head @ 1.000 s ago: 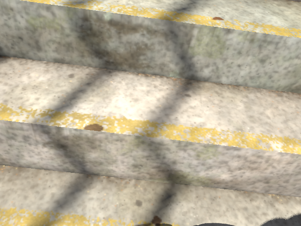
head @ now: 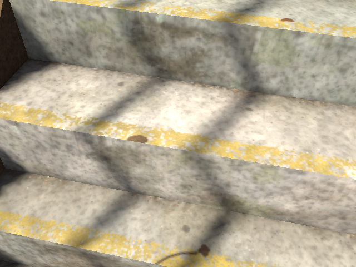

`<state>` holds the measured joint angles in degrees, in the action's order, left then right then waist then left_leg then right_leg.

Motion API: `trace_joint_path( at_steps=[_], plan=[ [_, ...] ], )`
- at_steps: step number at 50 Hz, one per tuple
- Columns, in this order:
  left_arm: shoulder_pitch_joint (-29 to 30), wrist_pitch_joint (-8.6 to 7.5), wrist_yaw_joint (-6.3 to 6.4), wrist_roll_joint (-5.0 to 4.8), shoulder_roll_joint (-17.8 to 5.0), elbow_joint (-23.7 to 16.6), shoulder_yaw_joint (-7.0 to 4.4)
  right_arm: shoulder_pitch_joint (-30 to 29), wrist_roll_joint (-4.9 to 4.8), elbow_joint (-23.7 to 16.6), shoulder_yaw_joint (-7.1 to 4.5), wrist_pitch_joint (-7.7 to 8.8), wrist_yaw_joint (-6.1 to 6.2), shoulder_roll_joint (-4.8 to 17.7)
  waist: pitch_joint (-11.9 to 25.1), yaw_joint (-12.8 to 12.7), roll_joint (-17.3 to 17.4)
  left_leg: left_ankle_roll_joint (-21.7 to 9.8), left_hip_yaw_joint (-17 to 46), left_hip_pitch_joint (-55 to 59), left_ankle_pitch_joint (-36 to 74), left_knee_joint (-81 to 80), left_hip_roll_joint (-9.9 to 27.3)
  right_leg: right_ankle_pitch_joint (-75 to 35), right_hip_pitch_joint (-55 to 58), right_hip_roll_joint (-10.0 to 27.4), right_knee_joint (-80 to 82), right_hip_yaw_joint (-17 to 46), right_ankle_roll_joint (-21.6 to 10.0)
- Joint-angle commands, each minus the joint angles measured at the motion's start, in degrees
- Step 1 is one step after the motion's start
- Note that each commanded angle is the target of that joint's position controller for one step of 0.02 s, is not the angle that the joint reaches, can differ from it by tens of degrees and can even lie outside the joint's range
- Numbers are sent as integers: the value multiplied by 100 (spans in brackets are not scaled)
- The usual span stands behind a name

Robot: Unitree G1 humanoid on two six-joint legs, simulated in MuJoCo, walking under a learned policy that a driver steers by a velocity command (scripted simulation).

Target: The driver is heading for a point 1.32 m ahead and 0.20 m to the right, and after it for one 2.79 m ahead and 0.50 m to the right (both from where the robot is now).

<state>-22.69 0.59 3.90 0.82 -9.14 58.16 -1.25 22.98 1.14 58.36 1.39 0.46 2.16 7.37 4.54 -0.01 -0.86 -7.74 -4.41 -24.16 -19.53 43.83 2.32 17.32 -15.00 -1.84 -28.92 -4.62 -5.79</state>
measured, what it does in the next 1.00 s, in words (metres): steps on the spot: right foot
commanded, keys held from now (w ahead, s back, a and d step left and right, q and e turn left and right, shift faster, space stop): w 1.00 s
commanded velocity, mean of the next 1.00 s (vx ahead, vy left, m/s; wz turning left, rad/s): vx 0.46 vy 0.00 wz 0.00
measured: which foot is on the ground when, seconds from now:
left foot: down 0.00-0.86, up 0.88-1.00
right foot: down 0.00-0.06, up 0.08-0.88, down 0.90-1.00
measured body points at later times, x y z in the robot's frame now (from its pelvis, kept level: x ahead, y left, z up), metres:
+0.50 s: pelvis +0.08 +0.01 +0.01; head +0.16 +0.01 +0.46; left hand +0.46 +0.06 +0.01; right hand -0.12 -0.18 -0.09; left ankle +0.02 +0.10 -0.73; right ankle +0.01 -0.09 -0.40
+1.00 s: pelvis +0.04 -0.07 +0.01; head +0.07 -0.11 +0.46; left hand +0.16 +0.19 -0.09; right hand +0.28 -0.33 -0.05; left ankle +0.04 +0.10 -0.45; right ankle +0.00 -0.10 -0.72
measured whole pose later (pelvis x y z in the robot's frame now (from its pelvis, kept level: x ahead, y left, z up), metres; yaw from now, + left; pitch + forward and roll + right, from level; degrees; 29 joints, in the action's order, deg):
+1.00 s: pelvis +0.04 -0.07 +0.01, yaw -1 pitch +5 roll +2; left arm -10.5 -3.1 1.6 2.7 -12.3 47.3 -2.9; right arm -1.5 2.7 35.6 -5.5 4.5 2.4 13.8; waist 1.8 0.0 2.5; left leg -4.1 10.0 -58.8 -13.4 112.5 -10.0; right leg 12.6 -16.9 -3.5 -30.0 -4.9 -0.8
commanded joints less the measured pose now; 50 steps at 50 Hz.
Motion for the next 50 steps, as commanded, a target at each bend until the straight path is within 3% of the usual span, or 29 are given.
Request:
trace_joint_path(
  at_steps=[1,2,3,4,5,6,7,8,9,11,13,14,16,19,24,30,36,38,39,40,41,42,43,44,45,46,47,48,50],
  plan=[
    [405,-44,16,-6,-528,-215,-90,780,-55,9,14,173,17,162,-1162,391,157,-70,-286,618,20,-1507,-367,1204,-1261,1060,859,1207,-974],
    [280,-64,-34,-7,-452,-184,-70,1122,-50,114,19,211,58,163,-972,435,507,-60,61,1461,397,-1932,-215,864,-1620,944,14,1006,-883],
    [435,-139,-151,-49,-278,-247,-6,1705,-13,244,-42,232,77,364,-557,681,1054,-40,1273,2443,169,-2528,514,499,-2291,609,-1468,569,-625],
    [207,-241,-300,-220,-31,-318,63,1742,-11,271,-267,119,121,1075,-132,550,2363,-721,3457,2895,-1150,-3604,1609,746,-3072,159,-2725,55,-361],
    [156,-284,-352,-33,-345,-211,-28,1548,4,253,-294,113,143,923,-283,526,1778,-1286,4293,2347,-1961,-4026,2041,815,-3096,138,-4801,24,-203],
    [539,-299,-343,131,-370,-282,-93,1228,-29,258,-324,171,123,931,-628,427,794,-1365,3951,2068,-1877,-3874,1937,692,-3700,108,-6821,294,-80],
    [1196,-395,-339,159,-140,-585,-32,914,90,258,-344,221,58,953,-928,328,381,-1198,3274,2002,-1272,-3699,1722,232,-4569,117,-8447,584,-95],
    [1573,-447,-344,211,161,-979,65,1007,84,348,-354,330,73,953,-816,229,213,-968,2649,2278,-909,-3513,1610,-61,-5136,252,-9067,656,-173],
    [1839,-488,-306,164,331,-1178,126,1001,115,454,-288,425,45,675,-837,254,171,-796,2269,2486,-211,-3326,1538,-64,-5730,193,-10018,684,-271],
    [2160,-493,-223,98,505,-1610,248,1121,219,587,-192,523,-32,364,-726,219,-35,-545,1786,2621,633,-3134,1465,356,-6399,79,-11230,812,-454],
    [2484,-394,-230,59,531,-2061,319,972,211,606,-172,566,-51,430,-878,91,30,-434,1538,2447,750,-3310,1577,812,-6883,180,-11523,810,-478],
    [3095,-489,-264,372,380,-2153,353,1928,70,887,-90,557,86,21,-599,731,-326,-461,1784,4107,2225,-2695,1132,1112,-7607,281,-11064,484,-384],
    [3201,-529,-479,311,355,-2272,364,2473,121,940,-207,550,435,552,263,755,144,-546,1838,5858,3877,-2366,1324,1637,-8097,322,-10398,397,-227],
    [3852,-361,-592,255,433,-2544,445,2553,137,841,-313,635,640,563,656,793,366,-718,2150,6355,3867,-2510,1562,1798,-7959,473,-9521,518,-70],
    [4996,-267,-500,283,573,-2977,534,2746,216,693,-465,720,599,429,912,983,406,-921,2264,6891,4065,-2594,1833,2131,-8274,513,-9544,724,16],
    [5551,-120,-309,209,572,-3499,517,2634,287,294,-707,828,448,730,1047,1134,383,-993,2195,7170,3745,-2639,2170,2695,-8369,535,-9394,1019,128],
    [4855,93,-201,199,415,-3843,357,1512,233,-554,-887,852,271,1065,1148,703,324,-693,1551,6188,3116,-2849,2260,2251,-6943,639,-8371,1247,166],
    [3881,189,-159,182,245,-3763,297,190,155,-1076,-889,836,166,1247,1290,-16,138,-325,844,4832,3427,-2873,2022,1604,-5035,767,-6608,1187,135],
    [2990,215,-116,96,115,-3563,282,-1189,94,-1558,-832,807,49,1224,1396,-682,-52,-68,132,2824,4340,-2737,1587,786,-2436,777,-4642,982,57],
    [2785,254,33,-7,-55,-3538,228,-1256,-44,-1722,-875,778,-85,1434,1314,-487,267,-205,286,1557,6079,-2292,1370,1328,-786,407,-3547,1079,11],
    [2706,107,93,-187,-410,-3357,-39,-1367,-176,-1763,-867,668,-160,1293,1432,-732,143,-202,325,1766,7576,-947,860,-807,140,454,-1408,773,66],
    [1956,30,93,55,-229,-3031,-25,-1291,-354,-1842,-992,480,-98,1404,1354,-834,518,56,567,1888,6763,357,588,-1900,641,442,1376,625,195],
    [2149,-73,-79,56,-259,-2394,-63,-812,-97,-1846,-1028,312,-29,1013,509,-326,-361,203,342,1138,2297,2052,-44,-3364,753,431,2845,343,181],
    [2757,-266,-106,96,-600,-2257,-65,906,-46,-1399,-1057,-19,-330,851,736,1075,-2414,759,1083,-2796,-545,5126,-1092,-4196,2341,1624,928,2849,-475],
    [2262,-334,-164,67,-74,-2131,-61,234,279,-1444,-963,-30,-160,572,813,414,-1214,602,1798,-3393,-120,6603,-880,-3980,1861,1344,542,1628,5],
    [1899,-384,-231,109,302,-1720,65,-621,172,-1789,-747,182,-29,23,329,345,-1034,458,1930,-3862,161,7627,-1216,-4414,1408,915,22,873,435],
    [1216,-444,-259,134,402,-1337,138,-816,43,-2033,-477,374,63,-387,-78,433,-220,404,2000,-4042,398,7713,-1248,-5311,937,1120,-59,921,991],
    [880,-493,-243,120,141,-1076,79,-1131,147,-2222,-292,471,48,-567,-345,511,336,310,1788,-4220,656,7458,-1263,-5166,544,1070,116,825,1292],
    [1061,-571,-369,321,-298,-1092,-94,-1778,270,-2464,-171,400,2,-343,-194,476,92,220,1121,-4506,654,8077,-1663,-5414,48,835,351,596,1141]
  ],
)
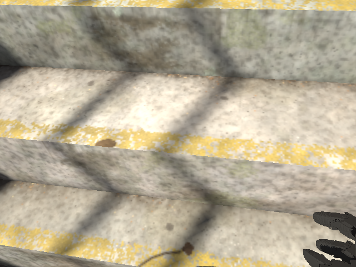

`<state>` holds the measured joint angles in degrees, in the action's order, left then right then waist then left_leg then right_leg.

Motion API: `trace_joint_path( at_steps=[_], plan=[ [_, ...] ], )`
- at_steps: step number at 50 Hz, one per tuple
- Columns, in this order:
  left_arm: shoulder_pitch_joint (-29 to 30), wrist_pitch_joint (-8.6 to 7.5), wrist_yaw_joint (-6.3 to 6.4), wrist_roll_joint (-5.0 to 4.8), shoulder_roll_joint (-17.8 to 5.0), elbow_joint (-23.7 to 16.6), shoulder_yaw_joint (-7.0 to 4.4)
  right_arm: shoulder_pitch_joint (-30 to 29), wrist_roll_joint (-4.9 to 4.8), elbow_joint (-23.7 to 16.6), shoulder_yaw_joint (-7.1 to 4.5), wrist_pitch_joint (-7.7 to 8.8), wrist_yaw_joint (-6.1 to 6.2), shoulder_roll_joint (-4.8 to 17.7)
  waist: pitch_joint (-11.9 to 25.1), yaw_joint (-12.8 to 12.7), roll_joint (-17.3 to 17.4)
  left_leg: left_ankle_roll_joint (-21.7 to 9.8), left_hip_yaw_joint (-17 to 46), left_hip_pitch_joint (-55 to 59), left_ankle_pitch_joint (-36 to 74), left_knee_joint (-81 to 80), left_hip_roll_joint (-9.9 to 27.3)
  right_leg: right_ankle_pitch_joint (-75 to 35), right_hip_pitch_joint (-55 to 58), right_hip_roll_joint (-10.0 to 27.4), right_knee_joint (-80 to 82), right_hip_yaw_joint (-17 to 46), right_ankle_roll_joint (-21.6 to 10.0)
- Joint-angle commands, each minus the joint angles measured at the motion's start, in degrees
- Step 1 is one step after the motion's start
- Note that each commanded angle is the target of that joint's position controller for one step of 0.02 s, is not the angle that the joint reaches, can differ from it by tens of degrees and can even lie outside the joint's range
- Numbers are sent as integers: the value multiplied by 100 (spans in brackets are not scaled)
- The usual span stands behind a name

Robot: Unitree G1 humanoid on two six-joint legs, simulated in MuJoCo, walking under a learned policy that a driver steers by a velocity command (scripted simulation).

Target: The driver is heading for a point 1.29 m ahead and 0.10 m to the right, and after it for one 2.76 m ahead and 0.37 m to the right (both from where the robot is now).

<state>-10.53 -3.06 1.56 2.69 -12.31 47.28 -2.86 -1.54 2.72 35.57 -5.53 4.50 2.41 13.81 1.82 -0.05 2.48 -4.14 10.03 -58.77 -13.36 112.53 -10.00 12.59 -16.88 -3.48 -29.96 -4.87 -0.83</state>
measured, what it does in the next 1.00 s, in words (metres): climbs: left foot 0.22 m higher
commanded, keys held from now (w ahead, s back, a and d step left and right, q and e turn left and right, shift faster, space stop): w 1.00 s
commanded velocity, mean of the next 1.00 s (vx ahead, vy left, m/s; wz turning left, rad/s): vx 0.50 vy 0.00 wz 0.00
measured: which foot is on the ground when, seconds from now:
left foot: up 0.00-0.80, down 0.82-1.00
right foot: down 0.00-0.86, up 0.88-1.00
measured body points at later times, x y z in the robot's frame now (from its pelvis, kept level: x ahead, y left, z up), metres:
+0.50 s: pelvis -0.02 +0.01 -0.01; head +0.01 -0.05 +0.44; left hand -0.10 +0.21 -0.13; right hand +0.22 -0.12 -0.11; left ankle +0.05 +0.14 -0.36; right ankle -0.04 -0.03 -0.75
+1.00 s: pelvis +0.12 +0.09 +0.12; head +0.11 +0.05 +0.57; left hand +0.25 +0.32 +0.05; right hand +0.24 -0.14 -0.03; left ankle +0.21 +0.17 -0.53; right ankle +0.08 -0.06 -0.30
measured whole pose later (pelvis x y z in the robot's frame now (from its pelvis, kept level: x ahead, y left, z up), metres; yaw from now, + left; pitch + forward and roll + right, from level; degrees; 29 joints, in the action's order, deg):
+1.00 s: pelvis +0.12 +0.09 +0.12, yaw +3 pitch +1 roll +3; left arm -10.9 -5.1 0.6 2.2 -6.6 41.1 -2.6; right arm 10.1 2.7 55.3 -2.9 -0.9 3.3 11.0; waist 4.0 -3.8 2.0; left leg -5.7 -11.4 -40.0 -23.7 62.2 0.5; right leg -3.7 -50.8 -4.4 -120.9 8.6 -7.0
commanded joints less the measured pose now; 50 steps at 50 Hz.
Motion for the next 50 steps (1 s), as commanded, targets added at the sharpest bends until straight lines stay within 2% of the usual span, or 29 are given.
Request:
trace_joint_path(
  at_steps=[1,2,3,4,6,8,11,13,21,28,29,32,33,35,36,37,38,39,40,41,42,43,44,45,46,47,48,49,50],
  plan=[
    [-408,-289,-161,95,-147,51,-16,497,199,-286,520,-26,0,-887,246,392,-474,-172,-301,-1809,-139,2182,-430,-4629,685,1211,513,1013,536],
    [-475,-318,-171,57,-265,75,-53,287,182,-385,559,-47,19,-867,140,413,-390,-176,-150,-2230,-8,2414,-344,-4185,714,1311,583,967,571],
    [-411,-316,-106,51,-607,-31,-133,161,124,-513,601,-120,13,-844,243,507,-464,-54,-122,-2530,301,2583,-195,-2808,623,1573,788,1389,549],
    [-266,-324,-42,56,-661,-130,-150,-101,52,-648,601,-210,45,-703,193,494,-563,133,25,-2738,668,2772,55,-1172,264,1939,1149,2067,347],
    [-475,-326,25,-44,-388,-86,-15,-587,-1,-607,636,-319,94,-626,-166,156,44,282,42,-3041,1132,2551,127,181,130,1815,1370,2086,314],
    [-962,-340,146,-175,-269,36,56,-888,-61,-602,699,-340,83,-766,-265,-169,242,246,-232,-2998,1535,1820,239,366,272,1640,1309,1955,107],
    [-1760,-308,267,-219,-331,255,11,-701,-64,-402,767,-439,35,-1029,107,-391,-116,179,-421,-3412,1577,1721,349,748,1361,1521,1054,2223,-121],
    [-2038,-278,271,-123,-326,378,-41,-620,-54,-233,790,-449,43,-1106,225,-497,-486,121,-477,-3714,1438,1907,425,721,1978,1568,1014,2289,-175],
    [-2373,-428,228,-204,270,776,52,-1059,36,-204,838,-436,-118,-1302,-493,-485,-565,102,-1075,-4169,1117,2075,1173,1659,1689,1772,1493,2466,-527],
    [-2541,-377,232,-158,185,950,-31,-1416,58,-513,857,-506,-192,-1336,-470,-558,-524,76,-1713,-3547,940,1408,1522,856,1489,1632,1832,1881,-629],
    [-2590,-342,251,-150,280,985,-19,-1551,65,-610,847,-520,-189,-1329,-565,-597,-616,37,-1730,-3488,956,1182,1584,295,1517,1663,1885,1897,-701],
    [-2793,-244,292,-69,-1,1043,-162,-1557,-2,-844,862,-581,-160,-1380,-398,-500,-779,-49,-1536,-3791,112,1050,1749,-481,2507,1876,2152,1817,-830],
    [-2885,-268,291,-32,25,1159,-179,-1519,-17,-881,880,-599,-87,-1407,-267,-499,-1151,-161,-1557,-3882,-160,1425,1752,-861,2891,1951,2255,1765,-1012],
    [-2652,-251,247,-82,186,1010,-141,-1419,34,-781,839,-573,-92,-1215,-326,-528,-876,-188,-1875,-3088,-643,730,1819,-1590,2766,1830,2714,1319,-1340],
    [-2540,-207,303,-241,299,1085,-108,-1771,-149,-912,907,-507,-134,-1256,-673,-525,-772,-402,-1808,-2014,-1444,-888,1815,-2451,2132,1769,3187,855,-1311],
    [-2108,-136,335,-303,376,982,-56,-1453,-261,-841,959,-502,-165,-1348,-478,-290,-566,-546,-2156,-298,-1787,-2187,1521,-4322,1394,1502,3091,214,-1191],
    [-2057,-107,366,-329,111,859,-85,-1114,-384,-790,941,-554,-116,-1298,-16,-139,-681,-640,-2428,1016,-2549,-3049,1029,-6971,1129,1602,2689,113,-1233],
    [-2016,-247,307,-337,-296,667,-74,151,-437,-305,769,-609,-81,-1063,968,234,-888,-599,-2783,2377,-2569,-2825,496,-10615,1385,1977,1488,123,-1373],
    [-1820,-389,144,-537,-860,554,-222,1066,-392,-198,645,-630,-19,-690,1724,580,-1434,-625,-2434,3270,-2435,-3904,363,-11365,1760,2148,392,176,-1438],
    [-2853,-478,-52,-630,-486,693,-168,590,-400,10,514,-436,-38,-473,2544,-282,-913,-989,-1322,5218,-1833,-4081,657,-10542,352,1764,-477,786,-1065],
    [-2642,-717,-287,-541,-958,634,-216,1604,-342,53,413,-512,53,-347,3093,427,-687,-869,-30,5655,-2625,-5326,1113,-8208,169,1549,-1536,902,-1117],
    [-1739,-767,-491,-432,-859,349,-273,1815,-71,457,223,-686,149,165,3037,618,943,-1173,2333,5530,-4420,-7130,1875,-4313,-1184,316,-3548,745,-1021],
    [-906,-732,-455,-129,-346,-25,-269,1510,-1,435,33,-737,149,542,2787,737,729,-1342,3927,4697,-4986,-8728,2618,-1883,-2015,-383,-7317,1342,-705],
    [183,-594,-272,-25,428,-689,-151,665,47,617,-3,-682,140,578,2018,432,255,-1049,3518,3836,-4298,-8784,2745,-1877,-3043,-356,-9557,1731,-543],
    [550,-449,-177,39,753,-1205,-18,347,78,908,65,-609,177,322,1118,13,6,-839,2841,2922,-3985,-8549,2749,-1998,-3643,-244,-10147,1523,-618],
    [374,-322,-118,103,1127,-1335,171,466,64,1448,221,-511,152,-156,314,-440,-146,-598,2029,2248,-3857,-8393,2594,-1680,-4140,-140,-10154,1554,-693],
    [-207,-216,-87,72,1141,-1181,257,519,43,1768,361,-441,78,-593,-140,-768,-312,-388,1307,1818,-3454,-8439,2401,-1234,-4268,-83,-10029,1483,-670],
    [-687,-133,-80,-13,1101,-932,278,500,27,1892,453,-359,48,-802,-346,-940,-343,-302,745,1587,-2972,-8454,2289,-1333,-4260,-96,-9793,1421,-586],
    [-671,-70,-31,-112,1272,-904,354,770,-20,2047,497,-250,19,-764,-481,-927,-248,-288,350,1670,-2288,-8583,2361,-1288,-4567,-45,-9820,1341,-535]
  ],
)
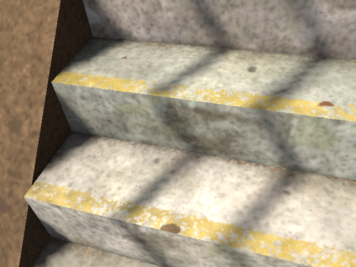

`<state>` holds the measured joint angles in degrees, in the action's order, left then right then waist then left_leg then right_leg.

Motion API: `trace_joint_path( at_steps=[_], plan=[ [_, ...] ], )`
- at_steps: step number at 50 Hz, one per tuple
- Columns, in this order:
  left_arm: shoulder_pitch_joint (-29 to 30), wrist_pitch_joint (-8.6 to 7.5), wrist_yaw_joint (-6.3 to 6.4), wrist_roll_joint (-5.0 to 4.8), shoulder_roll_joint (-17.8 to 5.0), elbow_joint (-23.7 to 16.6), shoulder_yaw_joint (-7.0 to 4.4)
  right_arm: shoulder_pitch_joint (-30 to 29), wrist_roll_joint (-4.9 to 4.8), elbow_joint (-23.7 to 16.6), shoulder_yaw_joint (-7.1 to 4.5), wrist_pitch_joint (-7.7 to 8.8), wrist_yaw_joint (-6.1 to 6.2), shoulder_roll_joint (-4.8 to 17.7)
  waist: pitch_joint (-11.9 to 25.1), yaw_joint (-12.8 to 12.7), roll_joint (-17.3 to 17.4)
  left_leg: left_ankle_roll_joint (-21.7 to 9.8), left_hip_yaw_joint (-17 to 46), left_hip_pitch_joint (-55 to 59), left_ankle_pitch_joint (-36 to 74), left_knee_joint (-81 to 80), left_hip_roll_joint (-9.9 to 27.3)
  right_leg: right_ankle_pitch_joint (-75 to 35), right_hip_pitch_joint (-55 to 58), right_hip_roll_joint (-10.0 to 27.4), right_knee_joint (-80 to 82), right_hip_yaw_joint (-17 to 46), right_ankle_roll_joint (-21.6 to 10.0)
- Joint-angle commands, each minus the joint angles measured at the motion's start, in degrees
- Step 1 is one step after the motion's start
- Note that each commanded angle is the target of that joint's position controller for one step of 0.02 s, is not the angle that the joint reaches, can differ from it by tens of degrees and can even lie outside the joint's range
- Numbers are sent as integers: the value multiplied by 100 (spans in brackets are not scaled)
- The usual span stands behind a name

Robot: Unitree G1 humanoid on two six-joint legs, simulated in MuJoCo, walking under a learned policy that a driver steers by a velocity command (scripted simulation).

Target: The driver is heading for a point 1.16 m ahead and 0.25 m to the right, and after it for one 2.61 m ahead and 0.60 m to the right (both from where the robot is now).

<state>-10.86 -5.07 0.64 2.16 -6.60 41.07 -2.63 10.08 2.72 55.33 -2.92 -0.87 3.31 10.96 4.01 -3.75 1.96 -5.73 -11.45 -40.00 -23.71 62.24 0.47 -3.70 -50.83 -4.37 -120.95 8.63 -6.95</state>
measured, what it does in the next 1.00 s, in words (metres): climbs: right foot 0.22 m higher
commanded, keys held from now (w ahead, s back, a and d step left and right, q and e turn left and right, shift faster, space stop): w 1.00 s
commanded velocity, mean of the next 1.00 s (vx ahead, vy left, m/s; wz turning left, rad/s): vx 0.50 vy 0.00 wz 0.00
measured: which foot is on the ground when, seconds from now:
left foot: down 0.00-0.62, up 0.64-1.00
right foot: up 0.00-0.68, down 0.70-1.00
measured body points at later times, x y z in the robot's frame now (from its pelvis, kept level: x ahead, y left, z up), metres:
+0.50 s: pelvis +0.10 -0.12 +0.09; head +0.10 -0.12 +0.54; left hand +0.34 +0.05 +0.02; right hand +0.01 -0.32 -0.06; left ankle +0.09 +0.08 -0.65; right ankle +0.12 -0.25 -0.30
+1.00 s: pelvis -0.02 -0.21 +0.15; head -0.03 -0.23 +0.60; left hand +0.29 -0.07 +0.10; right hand -0.12 -0.43 +0.00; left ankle -0.04 -0.17 -0.44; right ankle +0.10 -0.31 -0.45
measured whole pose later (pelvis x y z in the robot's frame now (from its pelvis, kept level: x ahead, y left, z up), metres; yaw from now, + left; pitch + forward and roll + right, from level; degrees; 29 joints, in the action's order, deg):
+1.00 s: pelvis -0.02 -0.21 +0.15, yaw -7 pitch -1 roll +1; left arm 3.6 -3.2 4.9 4.0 -10.1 46.5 -2.7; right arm 28.1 1.2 48.7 -3.1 0.3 1.6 11.7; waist 1.1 13.8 3.0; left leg -7.2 -10.3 -34.6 -1.9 80.8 -4.7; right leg 49.7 -48.8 5.6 -76.7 -7.3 -0.2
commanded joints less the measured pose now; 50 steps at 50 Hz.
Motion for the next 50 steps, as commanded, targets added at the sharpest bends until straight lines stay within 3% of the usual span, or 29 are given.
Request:
trace_joint_path(
  at_steps=[1,4,7,8,11,17,18,21,24,26,27,28,29,30,31,32,33,34,35,36,37,38,39,40,43,46,48,49,50],
  plan=[
    [-604,183,90,-147,696,-211,358,-242,-83,213,249,395,-119,-434,-817,-498,-209,-183,2270,-199,-879,-3648,1305,222,-1355,21,-648,-65,146],
    [-467,320,273,-336,378,8,296,31,-207,352,205,688,-225,-14,-702,-420,16,-422,1928,89,-624,-4070,1409,316,-1598,-32,-1419,-245,142],
    [231,341,326,-250,423,-151,318,695,-236,545,124,839,-206,166,-581,-54,-3,-562,2152,1476,-732,-4444,1677,791,-2783,144,-2070,-338,137],
    [400,327,276,-116,348,-205,296,884,-183,579,85,909,-220,121,-385,3,-138,-578,2180,1934,-867,-4489,1680,714,-2931,214,-1774,-362,79],
    [765,333,153,-90,318,-183,277,1203,-190,577,38,1013,-98,105,-276,185,-28,-623,2073,2552,-695,-4650,1786,550,-3069,512,-1221,-711,124],
    [1169,374,-55,-52,398,-353,238,1703,-147,520,-163,1029,75,67,-348,395,467,-782,2141,3364,-682,-5134,2107,846,-3079,1199,-517,-900,225],
    [1433,366,-36,-31,456,-518,271,2024,-115,572,-259,995,115,221,-405,581,594,-805,2186,3796,-921,-5292,2167,1341,-3450,1298,-261,-938,288],
    [1949,370,-36,-85,514,-862,295,2282,68,417,-319,937,222,126,-358,782,809,-854,2215,4306,-451,-5427,2316,2323,-3680,1461,-399,-557,310],
    [2672,394,84,-129,752,-1308,471,2386,54,327,-352,945,154,179,-220,1005,1003,-947,2204,4752,-18,-5834,2708,3900,-4358,1409,-1758,-452,78],
    [3012,421,165,-105,563,-1639,467,2493,-9,321,-381,1048,87,272,-530,1061,885,-886,2103,4984,-158,-5944,2846,4902,-4929,1575,-1834,-126,-52],
    [2177,432,13,-193,480,-1492,617,1458,-283,79,-261,979,101,86,-481,414,639,-472,808,3490,1086,-6052,2142,4688,-2488,1853,1597,-102,-262],
    [1636,416,-64,-492,193,-1326,588,663,-475,-420,-242,895,-2,210,-351,214,349,-545,125,1384,1847,-6510,1657,4327,597,1455,3914,-852,-303],
    [836,516,32,-475,-87,-1000,392,811,-486,-517,-268,898,-159,586,322,154,334,-926,263,1434,3781,-6002,1572,4123,2081,988,3816,-1488,-248],
    [1110,230,-25,-581,-492,-761,200,1673,-647,-595,-136,967,-241,66,1830,855,-871,-776,831,90,6505,-4349,989,2766,5428,597,4042,-908,-205],
    [-565,301,160,-641,-546,-663,49,1202,-622,-742,-404,1131,-327,1298,3054,-198,-675,-702,1237,518,6751,-3069,952,2861,5863,537,5428,-167,139],
    [-945,386,239,-547,-888,-471,-95,1345,-566,-879,-504,1148,-390,1315,3499,-256,-1546,-447,1820,-104,4568,-1562,549,3566,6505,918,6677,958,242],
    [-639,477,207,-492,-1208,-380,-186,1760,-300,-821,-392,995,-356,520,3919,162,-1916,-97,3282,-625,2459,848,-9,4367,6831,1223,6725,1670,496],
    [-681,562,218,-281,-1400,-122,-236,1396,-306,-957,-126,997,-289,-362,4111,-9,-2992,360,3628,-776,2206,3751,-701,5194,6142,1638,6547,1732,878],
    [-304,531,144,-209,-813,269,-7,824,-191,-1130,66,1030,-221,-1081,2610,368,-2068,459,3069,-845,2328,4761,-429,3325,4568,1005,5597,-115,1028],
    [-55,567,135,6,-868,364,-32,247,-22,-1404,77,874,-137,-975,1575,368,-1021,285,2593,-1366,2640,4702,-572,4630,3061,1233,6699,456,938],
    [330,535,139,53,-855,475,-50,518,151,-1583,142,717,-230,-956,863,803,-452,304,2450,-1633,2987,4772,-588,5315,2220,1646,7295,1339,707],
    [728,444,79,-71,-582,610,-8,358,321,-1511,190,585,-336,-847,-20,873,-216,251,2234,-1466,3211,4702,-482,5239,1387,1285,7396,1180,471],
    [783,319,21,-50,-636,703,-40,986,272,-1310,165,495,-402,-808,-374,1183,-280,291,2289,-1815,3239,5105,-784,4953,1264,1347,7432,889,158],
    [1460,215,38,193,-594,534,-35,1355,170,-1135,35,375,-357,-309,-244,1589,-154,445,1849,-1405,3274,5564,-1123,4665,840,1170,6877,292,210],
    [2497,30,145,142,-561,254,-15,2168,-24,-916,-156,210,-79,251,-49,2262,-959,825,1521,-759,3351,5333,-1146,4716,-56,1498,7255,-84,204],
    [3998,-126,397,346,-508,-404,29,3790,-275,-269,-321,-25,0,771,190,3032,-820,710,413,1384,2631,4747,-792,5113,-1475,1725,6902,-572,414],
    [4536,-200,449,335,-327,-752,108,4705,-203,41,-230,-70,-75,558,99,3263,-646,-118,281,2346,1632,2166,-213,4709,-1457,1525,6048,-924,932],
    [4440,-132,470,194,-19,-833,202,4759,-128,54,-64,-68,-194,102,-370,3166,-353,-650,230,2290,1388,-236,104,4592,-1196,1315,5346,-1220,1165],
    [3845,42,489,-55,254,-844,298,4350,-97,-21,111,4,-341,-441,-655,2740,217,-956,-13,2310,2061,-2392,162,4703,-831,962,4139,-1712,1072]
  ],
)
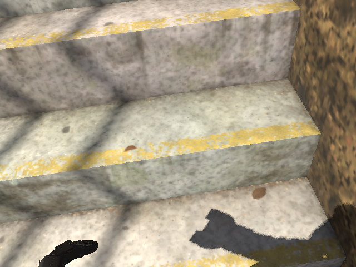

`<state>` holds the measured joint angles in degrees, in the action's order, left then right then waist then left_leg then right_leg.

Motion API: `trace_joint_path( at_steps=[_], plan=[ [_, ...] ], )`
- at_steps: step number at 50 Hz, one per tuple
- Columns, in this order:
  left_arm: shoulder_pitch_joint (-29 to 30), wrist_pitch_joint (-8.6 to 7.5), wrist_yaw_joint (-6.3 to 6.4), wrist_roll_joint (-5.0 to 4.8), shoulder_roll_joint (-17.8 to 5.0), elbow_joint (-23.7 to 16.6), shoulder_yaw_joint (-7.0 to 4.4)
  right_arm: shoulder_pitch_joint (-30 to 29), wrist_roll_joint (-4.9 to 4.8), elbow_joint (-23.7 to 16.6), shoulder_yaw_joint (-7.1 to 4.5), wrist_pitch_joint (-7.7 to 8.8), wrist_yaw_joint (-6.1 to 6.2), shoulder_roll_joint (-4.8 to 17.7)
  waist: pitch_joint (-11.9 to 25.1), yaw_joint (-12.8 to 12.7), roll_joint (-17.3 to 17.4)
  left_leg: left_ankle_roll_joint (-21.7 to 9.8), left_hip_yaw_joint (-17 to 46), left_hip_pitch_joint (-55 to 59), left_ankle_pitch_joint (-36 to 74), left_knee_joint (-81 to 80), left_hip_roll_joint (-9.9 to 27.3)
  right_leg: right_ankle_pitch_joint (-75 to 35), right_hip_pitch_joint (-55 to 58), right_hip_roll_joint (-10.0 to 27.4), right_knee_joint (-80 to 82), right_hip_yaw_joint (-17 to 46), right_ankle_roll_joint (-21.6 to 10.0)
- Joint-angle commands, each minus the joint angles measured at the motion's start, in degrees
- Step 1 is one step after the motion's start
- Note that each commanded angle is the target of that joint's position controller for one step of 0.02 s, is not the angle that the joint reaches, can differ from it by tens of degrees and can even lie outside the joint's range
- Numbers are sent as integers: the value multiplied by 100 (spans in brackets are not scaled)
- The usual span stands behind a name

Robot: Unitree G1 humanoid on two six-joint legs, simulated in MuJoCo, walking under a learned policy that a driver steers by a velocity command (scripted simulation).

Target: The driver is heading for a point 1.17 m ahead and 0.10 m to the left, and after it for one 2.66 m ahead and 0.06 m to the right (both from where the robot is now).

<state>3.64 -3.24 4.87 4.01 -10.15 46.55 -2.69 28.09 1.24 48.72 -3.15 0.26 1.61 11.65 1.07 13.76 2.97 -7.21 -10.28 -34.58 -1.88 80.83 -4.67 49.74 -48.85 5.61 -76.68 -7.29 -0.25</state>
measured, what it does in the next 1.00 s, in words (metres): goes down, backwards: left foot 0.25 m lower, then right foot 0.18 m lower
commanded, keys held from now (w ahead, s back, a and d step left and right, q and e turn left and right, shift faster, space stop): w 1.00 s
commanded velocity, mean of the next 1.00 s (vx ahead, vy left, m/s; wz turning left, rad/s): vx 0.50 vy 0.00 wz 0.00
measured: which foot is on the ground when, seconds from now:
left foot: up 0.00-0.04, down 0.06-0.26, up 0.28-0.58, down 0.60-0.96, up 0.98-1.00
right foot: down 0.00-0.00, up 0.02-0.32, down 0.34-0.58, up 0.60-0.98, down 1.00-1.00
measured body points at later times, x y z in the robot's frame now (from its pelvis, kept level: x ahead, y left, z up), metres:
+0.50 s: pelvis -0.23 +0.00 -0.32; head -0.26 +0.04 +0.13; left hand -0.08 +0.22 -0.46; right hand -0.20 -0.28 -0.41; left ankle -0.24 +0.13 -0.80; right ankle -0.30 -0.10 -1.03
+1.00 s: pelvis -0.37 +0.06 -0.46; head -0.38 +0.05 -0.01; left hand -0.44 +0.33 -0.58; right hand -0.01 -0.05 -0.38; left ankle -0.31 +0.16 -1.01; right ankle -0.39 +0.02 -1.19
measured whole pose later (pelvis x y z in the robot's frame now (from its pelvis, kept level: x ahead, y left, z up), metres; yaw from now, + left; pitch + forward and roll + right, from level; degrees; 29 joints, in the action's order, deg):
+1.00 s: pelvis -0.37 +0.06 -0.46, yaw +3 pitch -1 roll +4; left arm -30.7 2.8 1.1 4.1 -16.5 41.5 -3.3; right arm -13.6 0.9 24.1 0.1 0.9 5.6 7.4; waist 0.0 -9.1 -3.6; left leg -3.6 -7.0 -49.1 -38.6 90.3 -2.2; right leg -9.9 -10.7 2.7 -30.3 -11.7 -7.6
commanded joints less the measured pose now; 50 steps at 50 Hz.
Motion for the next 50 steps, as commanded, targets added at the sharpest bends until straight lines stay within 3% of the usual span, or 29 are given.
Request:
trace_joint_path(
  at_steps=[1,2,3,4,5,6,7,9,10,13,14,16,18,20,21,23,25,27,29,30,31,32,33,34,36,39,46,49,50],
  plan=[
    [1880,112,91,-577,1111,-1437,389,1517,215,558,357,22,-266,-1088,-214,196,983,-906,-198,1821,2090,-5022,925,-530,-792,-313,-2286,-192,69],
    [870,402,135,-720,1379,-1413,408,51,223,273,469,35,-244,-1077,-105,-827,1429,-853,131,1322,3152,-6493,1385,-822,-297,-773,-5203,-339,-55],
    [435,580,123,-507,1335,-1480,307,-907,199,-204,608,112,-150,-1149,-121,-1362,365,-520,732,677,3100,-7187,1353,-1043,56,-1650,-7809,402,12],
    [1105,478,-43,-452,1206,-2354,415,330,570,-412,675,476,-70,-645,-31,-1052,132,421,1590,991,3265,-5312,672,-1144,-904,-1750,-8305,1348,400],
    [1069,379,-86,201,971,-2911,389,256,572,-368,485,808,101,-33,-523,-1689,-315,605,3696,357,897,-6238,1024,-2331,-1260,-1221,-6787,1558,671],
    [1004,358,-77,453,147,-2703,212,348,418,-301,388,953,255,136,-877,-1708,-1541,486,4023,518,-162,-6250,1166,-2884,-1136,-807,-5042,1143,956],
    [1339,368,-112,368,-103,-2375,155,1045,352,-68,354,940,428,-13,-524,-1053,-2043,367,3457,1049,188,-5933,732,-2742,-939,-1043,-4194,384,1048],
    [1568,494,-208,60,-382,-2843,58,1063,142,58,4,971,712,793,215,-1082,-812,-111,4582,3116,2195,-5339,1559,-2570,-1392,-727,-1576,734,779],
    [1504,613,-167,-88,-291,-2618,27,975,258,70,1,762,650,329,1030,-843,-420,-38,4018,2938,2291,-4811,1103,-3457,151,-921,-755,652,666],
    [-2215,618,-352,-630,-305,-1070,-196,-1390,224,-441,-256,489,391,393,1540,-3009,-170,141,2247,12,-1041,6,-55,-6572,4519,-406,3479,298,-394],
    [-2036,542,-405,-712,27,-551,-141,-1374,184,-784,-218,387,363,62,743,-2285,-239,180,2036,-2657,-5140,988,-667,-7046,5664,-218,4273,18,-526],
    [507,328,-515,-401,145,-815,7,-29,-126,-1004,-214,176,277,-207,-249,-216,-1034,188,1905,-1439,-4157,2341,-1171,-6667,3225,-216,6675,187,-169],
    [1124,-12,-356,-148,304,-1038,166,713,-3,-1053,-202,-282,320,-429,-422,434,-302,525,1881,-1507,-3884,4333,-1584,-8051,2700,344,6560,102,-348],
    [543,-561,-126,-40,-909,-876,-209,1496,395,-1121,-198,-480,470,13,575,741,-359,757,2106,-3357,-3413,6022,48,-8568,4859,2845,6061,1752,-1788],
    [1594,-739,-27,-34,-1075,-1350,-310,954,250,-1422,-389,-658,542,519,671,904,-1786,851,2591,-2432,-2290,5898,649,-5640,3120,3777,6375,3513,-2004],
    [658,-483,130,-124,-314,-1106,57,-666,365,-1139,-572,-579,138,1134,-863,-43,507,908,2502,-2495,-1311,3678,371,-2412,2484,1926,6052,2116,-1481],
    [-614,-411,215,-57,-786,-722,6,-1758,371,-1505,-326,-428,-162,645,-1329,-605,674,766,2236,-1960,-1062,-212,715,-2070,2679,1280,5463,1360,-860],
    [-716,-180,106,-21,-1062,-842,-70,-1286,119,-1522,-174,-375,-221,201,-630,-571,-471,578,812,95,-2390,-2970,855,-2667,2680,908,5345,969,-771],
    [-798,70,75,-330,-869,-1083,-54,207,-142,-1208,-70,-351,-91,-165,142,-262,-953,-19,56,2745,-2044,-4468,668,-3734,1982,951,3805,705,-934],
    [-1122,265,-42,-305,-420,-927,43,640,-174,-784,-59,-195,-144,-252,160,-199,513,-467,479,2990,-2105,-4981,339,-1678,1443,-214,767,-215,-708],
    [-1391,328,-206,-271,284,-1250,231,256,177,-930,78,32,-259,-77,-28,-1058,1477,-690,2209,2567,-758,-3996,628,-1407,409,-998,-1653,518,-319],
    [-1403,333,-185,-193,392,-1602,224,-178,86,-1285,-97,59,-38,717,466,-1136,2107,-1057,5104,2008,-3522,-6267,1722,-1724,-56,-1080,-2463,1281,-152],
    [-974,320,-184,-4,99,-1904,182,-625,55,-1572,-64,130,27,733,-92,-1312,1176,-1054,5482,1481,-4256,-6777,2031,-2511,-202,-622,-2975,1210,102],
    [-264,506,-204,-125,-209,-2002,102,-1418,287,-1798,106,159,143,497,-328,-1288,74,-696,3177,721,-618,-5298,1509,-2633,431,-745,-3777,847,312],
    [-2015,754,-163,4,-577,-1738,-114,-2671,298,-1874,-56,249,216,1088,729,-2476,-67,-402,3018,982,-349,-4250,1843,-3532,508,-753,-4414,1033,306],
    [-1990,920,-99,21,-960,-1839,-280,-2598,297,-1858,125,388,274,532,213,-2234,-245,-310,2904,3,-1423,-3948,1869,-3386,1261,-789,-3061,729,224],
    [-3442,779,-291,-239,-152,-1097,79,-3964,254,-2330,414,255,291,-430,-539,-2552,-219,277,1279,-677,-2687,-1792,1296,-5302,2680,-369,3692,-203,-603],
    [-3697,485,-524,-39,603,-181,464,-3748,-175,-2754,576,21,486,-1243,-2,-1986,-1128,96,458,-385,-3225,1703,-79,-7651,3569,-2,6973,-473,-1053],
    [-3076,281,-550,393,448,-406,680,-3910,-352,-2867,611,-137,454,-1674,318,-1661,-1463,307,1097,-1446,-3758,5223,-944,-8689,3630,-100,5531,-371,-1032]
  ],
)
